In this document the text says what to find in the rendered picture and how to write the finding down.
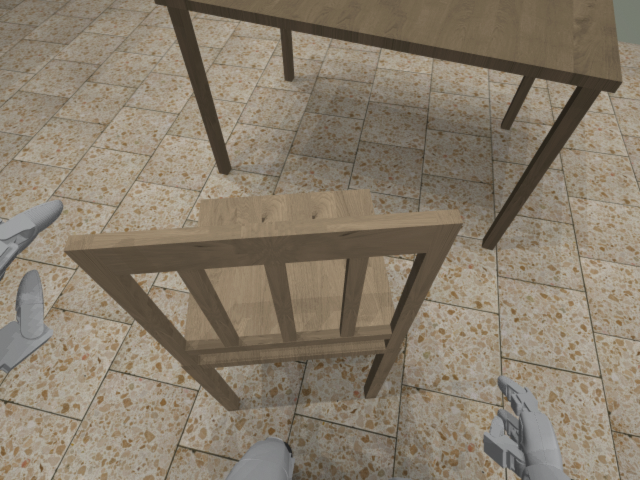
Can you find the table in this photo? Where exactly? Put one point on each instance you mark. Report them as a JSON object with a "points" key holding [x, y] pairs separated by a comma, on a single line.
{"points": [[567, 41]]}

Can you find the chair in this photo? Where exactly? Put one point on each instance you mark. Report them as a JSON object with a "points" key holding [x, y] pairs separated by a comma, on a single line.
{"points": [[277, 278]]}

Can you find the robot left shin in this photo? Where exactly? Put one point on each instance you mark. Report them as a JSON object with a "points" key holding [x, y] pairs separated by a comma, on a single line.
{"points": [[275, 439]]}

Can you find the left robot thigh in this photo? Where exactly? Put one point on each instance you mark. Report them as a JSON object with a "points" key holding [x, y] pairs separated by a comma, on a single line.
{"points": [[265, 460]]}

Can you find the robot right hand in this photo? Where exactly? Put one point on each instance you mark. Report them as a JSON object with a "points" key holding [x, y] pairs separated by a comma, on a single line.
{"points": [[533, 440]]}

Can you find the robot left hand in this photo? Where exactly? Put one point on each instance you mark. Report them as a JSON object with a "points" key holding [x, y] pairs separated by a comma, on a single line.
{"points": [[18, 340]]}

